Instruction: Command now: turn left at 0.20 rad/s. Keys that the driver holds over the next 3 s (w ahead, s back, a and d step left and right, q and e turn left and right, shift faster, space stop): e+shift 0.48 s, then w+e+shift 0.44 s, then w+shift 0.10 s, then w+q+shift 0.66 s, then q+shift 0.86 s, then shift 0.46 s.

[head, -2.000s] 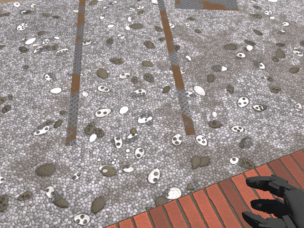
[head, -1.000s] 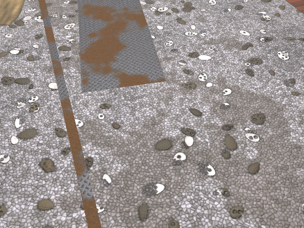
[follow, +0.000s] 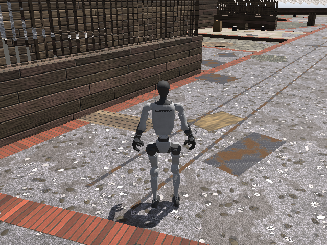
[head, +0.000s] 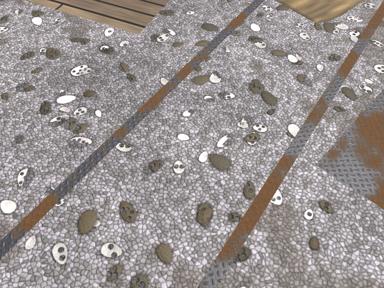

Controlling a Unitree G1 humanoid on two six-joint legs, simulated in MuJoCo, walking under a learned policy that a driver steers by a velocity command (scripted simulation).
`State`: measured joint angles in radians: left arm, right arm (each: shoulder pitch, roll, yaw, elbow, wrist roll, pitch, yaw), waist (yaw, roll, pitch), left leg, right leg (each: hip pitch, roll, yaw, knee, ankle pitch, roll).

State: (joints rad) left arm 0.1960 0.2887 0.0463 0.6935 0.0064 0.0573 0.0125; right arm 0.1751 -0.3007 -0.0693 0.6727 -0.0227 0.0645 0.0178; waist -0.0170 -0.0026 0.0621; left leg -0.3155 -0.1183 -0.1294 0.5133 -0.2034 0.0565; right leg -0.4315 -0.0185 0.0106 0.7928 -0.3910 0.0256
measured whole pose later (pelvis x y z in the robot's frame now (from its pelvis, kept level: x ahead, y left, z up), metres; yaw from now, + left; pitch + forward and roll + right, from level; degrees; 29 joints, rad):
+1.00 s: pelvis +0.12 -0.14 -0.03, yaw -45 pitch +2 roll +0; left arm -0.05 0.30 0.04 0.65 0.04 0.03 -0.11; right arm 0.54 -0.28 -0.04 0.94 -0.05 -0.08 -0.02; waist -0.10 0.00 0.03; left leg 0.27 0.08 0.37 0.21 -0.48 -0.10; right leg -0.70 -0.05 -0.12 0.85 -0.24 -0.14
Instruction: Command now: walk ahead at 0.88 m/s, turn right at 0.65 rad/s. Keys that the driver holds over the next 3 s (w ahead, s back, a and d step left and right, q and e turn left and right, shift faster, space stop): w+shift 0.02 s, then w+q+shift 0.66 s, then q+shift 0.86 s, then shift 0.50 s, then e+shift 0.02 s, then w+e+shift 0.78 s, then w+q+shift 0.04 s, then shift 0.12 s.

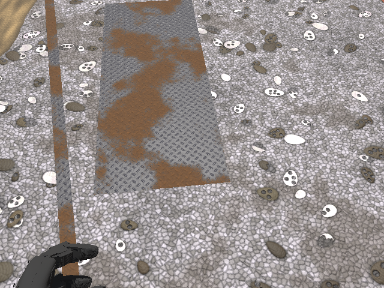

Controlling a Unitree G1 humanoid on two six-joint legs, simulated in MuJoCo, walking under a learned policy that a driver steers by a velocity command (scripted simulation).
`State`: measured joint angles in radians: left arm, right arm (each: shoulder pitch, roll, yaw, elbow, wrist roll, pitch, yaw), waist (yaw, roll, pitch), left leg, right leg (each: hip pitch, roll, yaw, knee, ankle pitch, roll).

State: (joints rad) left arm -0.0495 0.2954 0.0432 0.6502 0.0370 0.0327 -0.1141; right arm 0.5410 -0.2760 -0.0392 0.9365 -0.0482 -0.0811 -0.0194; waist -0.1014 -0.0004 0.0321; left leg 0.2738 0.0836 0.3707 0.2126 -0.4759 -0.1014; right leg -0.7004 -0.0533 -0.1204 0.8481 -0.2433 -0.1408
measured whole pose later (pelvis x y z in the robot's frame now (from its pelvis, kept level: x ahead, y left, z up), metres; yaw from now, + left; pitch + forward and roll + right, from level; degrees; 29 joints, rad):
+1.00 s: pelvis +0.83 -0.04 +0.01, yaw +38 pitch +2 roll +0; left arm 0.09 0.25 -0.01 0.66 0.04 -0.06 0.03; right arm 0.29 -0.36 -0.11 0.78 -0.01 0.00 -0.01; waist -0.08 0.02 0.10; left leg -0.44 -0.11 -0.08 1.35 -0.49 0.01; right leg -0.48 -0.05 -0.02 0.59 -0.13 0.03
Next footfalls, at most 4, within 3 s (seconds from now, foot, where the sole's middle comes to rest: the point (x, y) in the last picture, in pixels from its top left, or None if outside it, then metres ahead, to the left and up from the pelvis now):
0.04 right None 0.21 -0.10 -0.74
0.52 left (190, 237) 0.62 -0.03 -0.74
0.90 right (190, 144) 1.04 -0.07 -0.74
1.32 left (142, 181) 0.87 0.14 -0.74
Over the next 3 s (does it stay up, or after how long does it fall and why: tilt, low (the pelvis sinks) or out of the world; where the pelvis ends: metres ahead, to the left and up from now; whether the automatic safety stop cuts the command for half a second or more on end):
stays up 1.33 0.43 0.02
